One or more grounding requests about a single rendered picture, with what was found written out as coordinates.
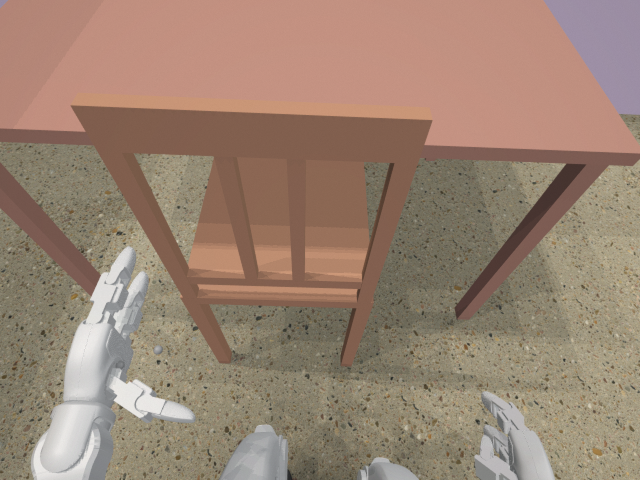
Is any robot left hand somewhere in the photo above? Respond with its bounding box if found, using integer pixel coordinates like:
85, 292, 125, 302
63, 246, 196, 423

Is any left robot forearm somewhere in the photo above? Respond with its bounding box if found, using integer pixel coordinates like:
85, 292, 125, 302
31, 401, 116, 480

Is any left robot thigh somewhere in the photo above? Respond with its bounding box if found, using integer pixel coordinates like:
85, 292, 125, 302
219, 432, 288, 480

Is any chair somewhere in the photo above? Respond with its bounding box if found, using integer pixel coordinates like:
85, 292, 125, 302
70, 93, 433, 366

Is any table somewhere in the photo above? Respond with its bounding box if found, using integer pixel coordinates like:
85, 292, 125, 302
0, 0, 640, 320

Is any robot right hand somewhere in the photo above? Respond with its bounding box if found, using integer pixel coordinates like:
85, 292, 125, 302
474, 391, 555, 480

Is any right robot shin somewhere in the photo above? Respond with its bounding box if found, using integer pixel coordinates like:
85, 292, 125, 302
370, 457, 390, 465

